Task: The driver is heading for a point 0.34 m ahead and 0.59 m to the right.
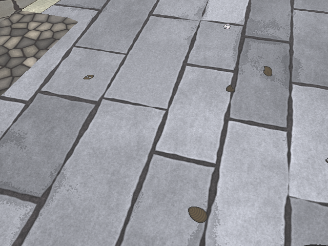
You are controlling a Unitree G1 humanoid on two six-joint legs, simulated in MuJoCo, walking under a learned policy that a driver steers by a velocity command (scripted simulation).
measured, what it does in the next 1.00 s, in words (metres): walks ahead, turning right: right foot, then left foot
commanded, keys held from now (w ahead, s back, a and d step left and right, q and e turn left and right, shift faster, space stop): w+e+shift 0.70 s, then w+shift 0.30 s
